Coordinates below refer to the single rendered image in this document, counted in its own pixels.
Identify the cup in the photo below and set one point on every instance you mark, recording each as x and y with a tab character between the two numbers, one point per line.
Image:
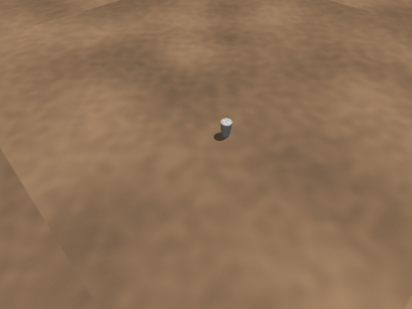
226	125

